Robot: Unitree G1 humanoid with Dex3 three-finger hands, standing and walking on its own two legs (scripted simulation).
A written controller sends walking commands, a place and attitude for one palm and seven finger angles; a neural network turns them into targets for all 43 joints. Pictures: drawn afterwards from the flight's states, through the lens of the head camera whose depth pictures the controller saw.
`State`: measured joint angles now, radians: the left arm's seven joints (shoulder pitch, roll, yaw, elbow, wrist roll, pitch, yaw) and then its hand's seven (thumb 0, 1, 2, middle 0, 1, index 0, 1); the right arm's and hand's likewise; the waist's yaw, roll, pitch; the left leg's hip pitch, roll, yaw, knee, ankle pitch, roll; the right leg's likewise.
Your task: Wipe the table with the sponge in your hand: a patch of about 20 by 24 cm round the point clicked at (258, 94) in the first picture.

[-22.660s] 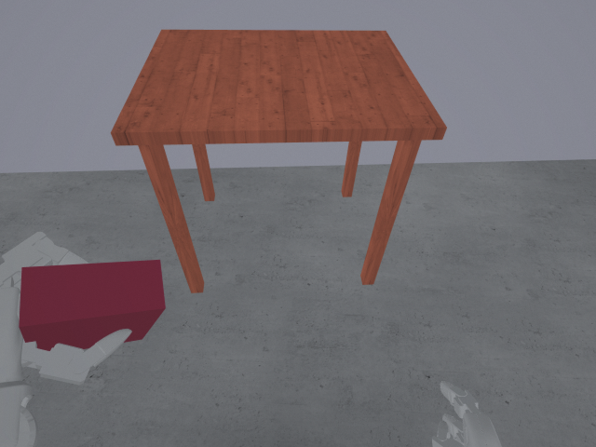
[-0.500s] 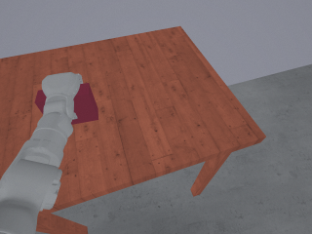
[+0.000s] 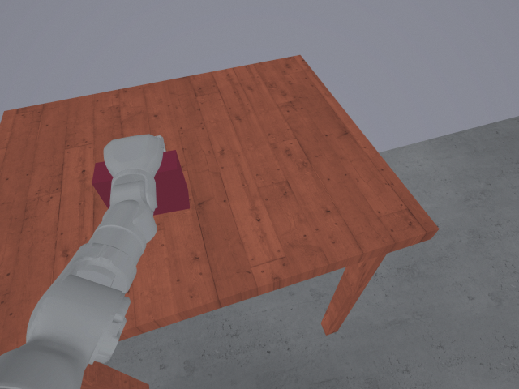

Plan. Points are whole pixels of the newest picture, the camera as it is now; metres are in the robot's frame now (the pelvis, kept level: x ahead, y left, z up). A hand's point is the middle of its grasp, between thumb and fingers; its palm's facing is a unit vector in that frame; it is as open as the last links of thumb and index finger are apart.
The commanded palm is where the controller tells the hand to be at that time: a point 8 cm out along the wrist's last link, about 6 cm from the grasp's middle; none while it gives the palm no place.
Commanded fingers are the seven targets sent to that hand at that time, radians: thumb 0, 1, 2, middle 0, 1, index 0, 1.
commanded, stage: wipe back along the middle lane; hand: left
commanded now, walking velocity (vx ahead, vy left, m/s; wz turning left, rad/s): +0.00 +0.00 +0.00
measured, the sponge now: (148, 193) +0.44 +0.22 +0.03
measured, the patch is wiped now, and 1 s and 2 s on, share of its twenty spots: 0.65 0.75 0.80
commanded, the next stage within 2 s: slide across to the third lane in 1.38 s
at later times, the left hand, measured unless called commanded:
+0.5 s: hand (147, 198) +0.40 +0.20 +0.06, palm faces -0.01 +0.00 -1.00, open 9.4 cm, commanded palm +0.36 +0.20 +0.09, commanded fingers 0.00 0.10 1.30 -1.20 -1.60 -1.20 -1.60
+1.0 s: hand (151, 218) +0.36 +0.19 +0.06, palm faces +0.02 -0.03 -1.00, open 9.4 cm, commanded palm +0.31 +0.17 +0.10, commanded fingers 0.00 0.10 1.30 -1.20 -1.60 -1.20 -1.60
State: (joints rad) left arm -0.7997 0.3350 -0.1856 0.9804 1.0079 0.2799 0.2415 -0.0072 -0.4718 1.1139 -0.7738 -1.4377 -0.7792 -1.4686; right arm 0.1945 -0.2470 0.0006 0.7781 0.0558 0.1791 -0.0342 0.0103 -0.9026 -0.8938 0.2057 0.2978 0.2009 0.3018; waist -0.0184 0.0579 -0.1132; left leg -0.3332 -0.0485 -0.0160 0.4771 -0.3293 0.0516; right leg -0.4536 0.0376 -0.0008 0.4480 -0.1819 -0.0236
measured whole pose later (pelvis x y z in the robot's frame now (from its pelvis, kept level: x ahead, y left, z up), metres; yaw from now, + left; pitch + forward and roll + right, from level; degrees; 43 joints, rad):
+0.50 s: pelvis +0.00 -0.01 +0.00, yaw -1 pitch +8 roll +0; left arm -0.59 0.31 -0.26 0.71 0.99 0.38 0.22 0.01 -0.46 1.11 -0.75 -1.46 -0.76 -1.49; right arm 0.12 -0.28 0.01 0.72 0.09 0.20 -0.05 0.01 -0.90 -0.89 0.20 0.30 0.20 0.30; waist 0.02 0.06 -0.11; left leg -0.25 -0.04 -0.01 0.43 -0.31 0.04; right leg -0.39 0.05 0.01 0.42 -0.17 -0.03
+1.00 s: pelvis +0.00 +0.00 +0.00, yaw +0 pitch +5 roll +0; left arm -0.42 0.25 -0.36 0.44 1.01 0.50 0.18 0.03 -0.45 1.09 -0.73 -1.47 -0.77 -1.47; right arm 0.04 -0.26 0.03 0.68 0.09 0.21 -0.01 0.01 -0.90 -0.89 0.20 0.30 0.20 0.30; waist 0.07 0.07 -0.10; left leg -0.19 -0.06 -0.01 0.43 -0.32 0.06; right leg -0.33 0.03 0.01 0.46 -0.20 -0.02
